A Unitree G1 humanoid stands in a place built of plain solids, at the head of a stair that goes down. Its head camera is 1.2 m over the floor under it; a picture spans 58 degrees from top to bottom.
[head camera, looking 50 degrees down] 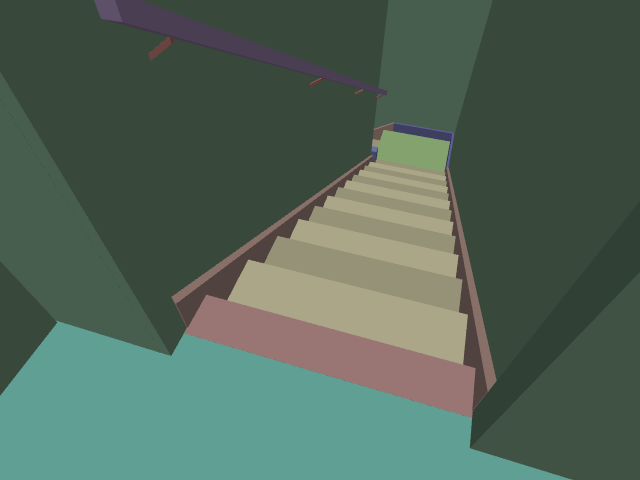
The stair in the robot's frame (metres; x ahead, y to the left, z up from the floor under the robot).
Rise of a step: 0.18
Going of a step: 0.29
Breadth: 0.86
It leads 17 degrees to the right of straight ahead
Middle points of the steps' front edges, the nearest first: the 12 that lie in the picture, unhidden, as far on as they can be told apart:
0.65 -0.04 0.00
0.93 -0.12 -0.18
1.21 -0.21 -0.36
1.48 -0.29 -0.54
1.77 -0.38 -0.72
2.04 -0.47 -0.90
2.32 -0.55 -1.09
2.60 -0.64 -1.27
2.88 -0.72 -1.45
3.16 -0.81 -1.63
3.44 -0.89 -1.82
3.72 -0.98 -2.00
